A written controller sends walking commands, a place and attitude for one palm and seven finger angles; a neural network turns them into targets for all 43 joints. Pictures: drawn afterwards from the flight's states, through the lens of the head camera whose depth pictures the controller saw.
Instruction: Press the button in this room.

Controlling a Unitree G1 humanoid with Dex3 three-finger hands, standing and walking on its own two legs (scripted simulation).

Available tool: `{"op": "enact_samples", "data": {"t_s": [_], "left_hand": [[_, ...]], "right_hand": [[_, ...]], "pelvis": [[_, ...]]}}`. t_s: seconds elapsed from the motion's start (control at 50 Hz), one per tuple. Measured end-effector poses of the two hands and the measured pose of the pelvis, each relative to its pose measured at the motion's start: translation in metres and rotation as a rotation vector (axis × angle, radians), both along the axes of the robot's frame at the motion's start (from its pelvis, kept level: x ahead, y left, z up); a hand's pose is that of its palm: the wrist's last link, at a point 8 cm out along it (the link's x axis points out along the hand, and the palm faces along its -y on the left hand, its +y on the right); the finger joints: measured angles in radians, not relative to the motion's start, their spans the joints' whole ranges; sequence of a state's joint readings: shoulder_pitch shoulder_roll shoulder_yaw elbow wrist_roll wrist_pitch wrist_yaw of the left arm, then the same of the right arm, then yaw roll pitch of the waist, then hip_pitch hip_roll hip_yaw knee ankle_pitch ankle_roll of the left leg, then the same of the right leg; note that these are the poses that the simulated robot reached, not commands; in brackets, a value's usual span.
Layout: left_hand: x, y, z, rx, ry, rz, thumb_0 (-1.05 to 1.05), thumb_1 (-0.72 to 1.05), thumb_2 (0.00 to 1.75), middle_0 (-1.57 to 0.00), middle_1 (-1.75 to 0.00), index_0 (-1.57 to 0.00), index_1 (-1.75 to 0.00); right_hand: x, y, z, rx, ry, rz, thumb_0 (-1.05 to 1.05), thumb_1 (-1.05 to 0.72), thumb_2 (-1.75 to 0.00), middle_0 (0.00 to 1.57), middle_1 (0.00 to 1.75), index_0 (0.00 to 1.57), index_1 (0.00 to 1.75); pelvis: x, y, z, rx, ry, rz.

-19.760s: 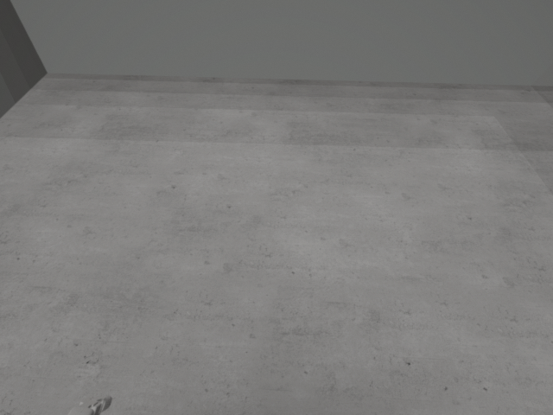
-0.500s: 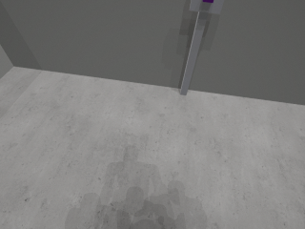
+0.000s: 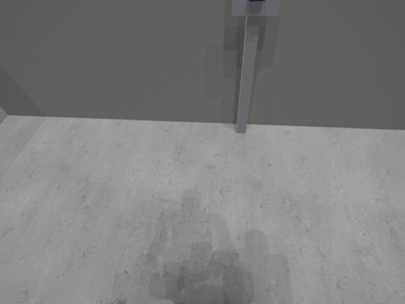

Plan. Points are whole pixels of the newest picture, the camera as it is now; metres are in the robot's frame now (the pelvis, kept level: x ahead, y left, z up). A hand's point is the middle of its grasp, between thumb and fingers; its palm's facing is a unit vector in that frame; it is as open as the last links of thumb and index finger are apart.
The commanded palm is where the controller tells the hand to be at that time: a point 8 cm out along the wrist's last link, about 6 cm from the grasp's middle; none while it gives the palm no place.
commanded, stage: stand and wait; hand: left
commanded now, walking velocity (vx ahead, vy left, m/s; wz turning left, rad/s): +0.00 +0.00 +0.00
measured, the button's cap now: out of the picture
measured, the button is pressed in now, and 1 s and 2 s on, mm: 0 0 0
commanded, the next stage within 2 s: look at it before walking up in 0.72 s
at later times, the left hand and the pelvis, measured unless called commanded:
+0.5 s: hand out of the picture +0.01 +0.19 -0.16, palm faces +0.05 -0.98 -0.17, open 7.4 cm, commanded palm none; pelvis +0.05 +0.03 +0.01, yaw -1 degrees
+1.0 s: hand out of the picture +0.08 +0.20 -0.17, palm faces +0.02 -0.98 -0.20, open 7.4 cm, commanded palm none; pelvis +0.07 +0.03 +0.01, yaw -1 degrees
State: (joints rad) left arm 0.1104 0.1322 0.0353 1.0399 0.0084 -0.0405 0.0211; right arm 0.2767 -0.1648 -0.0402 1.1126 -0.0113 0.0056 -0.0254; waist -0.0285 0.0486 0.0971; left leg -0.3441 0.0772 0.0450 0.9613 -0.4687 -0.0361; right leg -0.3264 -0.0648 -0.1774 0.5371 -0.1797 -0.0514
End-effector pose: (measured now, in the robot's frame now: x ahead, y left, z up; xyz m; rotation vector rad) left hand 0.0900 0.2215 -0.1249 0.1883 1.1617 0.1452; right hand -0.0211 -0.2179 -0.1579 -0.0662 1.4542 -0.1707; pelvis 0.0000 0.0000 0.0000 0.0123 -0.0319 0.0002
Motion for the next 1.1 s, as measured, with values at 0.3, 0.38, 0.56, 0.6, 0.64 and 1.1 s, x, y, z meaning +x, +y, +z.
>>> {"op": "enact_samples", "data": {"t_s": [0.3, 0.38, 0.56, 0.6, 0.64, 1.1], "left_hand": [[-0.043, 0.025, -0.014, -0.054, 0.161, 0.092, 0.00, 0.93, 0.90, -0.20, -0.30, -0.20, -0.30], [-0.064, 0.025, -0.012, -0.056, 0.235, 0.097, 0.00, 0.92, 0.90, -0.20, -0.30, -0.20, -0.30], [-0.082, 0.018, -0.009, -0.068, 0.340, 0.093, 0.01, 0.91, 0.90, -0.20, -0.30, -0.20, -0.30], [-0.078, 0.017, -0.010, -0.069, 0.340, 0.089, 0.01, 0.91, 0.90, -0.20, -0.30, -0.20, -0.30], [-0.072, 0.016, -0.010, -0.071, 0.332, 0.084, 0.01, 0.90, 0.90, -0.20, -0.30, -0.20, -0.30], [-0.016, 0.025, -0.009, -0.029, 0.232, 0.047, 0.01, 0.92, 0.90, -0.20, -0.30, -0.20, -0.30]], "right_hand": [[0.073, 0.010, 0.030, -0.078, -0.113, 0.086, 0.01, -0.94, -0.90, 0.20, 0.29, 0.20, 0.30], [0.077, 0.015, 0.030, -0.070, -0.097, 0.083, 0.01, -0.94, -0.90, 0.20, 0.29, 0.20, 0.30], [0.070, 0.029, 0.026, -0.045, -0.044, 0.058, 0.01, -0.94, -0.90, 0.20, 0.30, 0.20, 0.30], [0.068, 0.032, 0.025, -0.037, -0.031, 0.052, 0.01, -0.93, -0.90, 0.20, 0.30, 0.20, 0.30], [0.065, 0.036, 0.024, -0.030, -0.021, 0.046, 0.01, -0.93, -0.90, 0.20, 0.30, 0.20, 0.30], [0.066, 0.041, 0.020, -0.009, -0.003, 0.006, 0.00, -0.91, -0.90, 0.20, 0.30, 0.20, 0.30]], "pelvis": [[0.034, 0.018, 0.011, -0.016, 0.004, -0.001], [0.042, 0.023, 0.013, -0.013, 0.006, -0.005], [0.054, 0.029, 0.014, -0.012, 0.013, -0.018], [0.057, 0.030, 0.014, -0.012, 0.014, -0.020], [0.059, 0.030, 0.014, -0.012, 0.015, -0.021], [0.075, 0.027, 0.012, -0.012, 0.017, -0.028]]}}
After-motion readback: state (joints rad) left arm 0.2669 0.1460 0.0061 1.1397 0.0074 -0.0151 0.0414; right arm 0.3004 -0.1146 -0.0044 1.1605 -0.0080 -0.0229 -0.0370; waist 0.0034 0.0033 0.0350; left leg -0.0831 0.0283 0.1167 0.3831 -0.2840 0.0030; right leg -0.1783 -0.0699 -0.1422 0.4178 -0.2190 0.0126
